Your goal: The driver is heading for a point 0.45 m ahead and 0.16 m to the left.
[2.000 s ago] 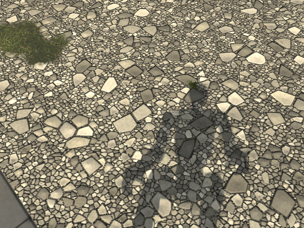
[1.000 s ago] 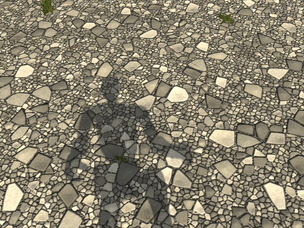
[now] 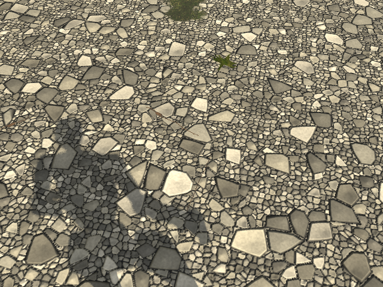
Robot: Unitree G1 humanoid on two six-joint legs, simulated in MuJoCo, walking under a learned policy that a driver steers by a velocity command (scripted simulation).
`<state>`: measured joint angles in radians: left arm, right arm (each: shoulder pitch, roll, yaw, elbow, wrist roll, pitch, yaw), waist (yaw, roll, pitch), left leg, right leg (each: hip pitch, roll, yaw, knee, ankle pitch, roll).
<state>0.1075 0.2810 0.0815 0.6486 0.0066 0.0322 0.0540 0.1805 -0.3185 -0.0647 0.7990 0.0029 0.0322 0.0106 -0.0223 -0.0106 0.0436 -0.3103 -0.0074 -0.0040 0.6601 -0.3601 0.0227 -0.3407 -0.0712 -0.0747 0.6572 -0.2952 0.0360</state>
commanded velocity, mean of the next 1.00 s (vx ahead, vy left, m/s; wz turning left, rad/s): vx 0.01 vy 0.00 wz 0.54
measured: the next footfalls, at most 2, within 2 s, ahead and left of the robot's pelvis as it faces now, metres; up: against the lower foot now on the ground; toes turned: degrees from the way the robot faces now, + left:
right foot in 0.28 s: +0.07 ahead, -0.14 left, +0.00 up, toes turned +14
left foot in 0.70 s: -0.04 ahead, +0.10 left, +0.00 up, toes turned +28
